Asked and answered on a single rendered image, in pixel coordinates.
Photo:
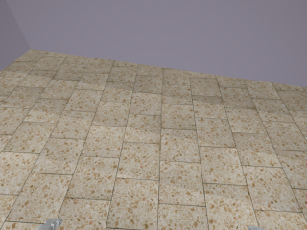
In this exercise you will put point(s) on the robot left hand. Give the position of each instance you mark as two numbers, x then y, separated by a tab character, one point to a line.
50	224

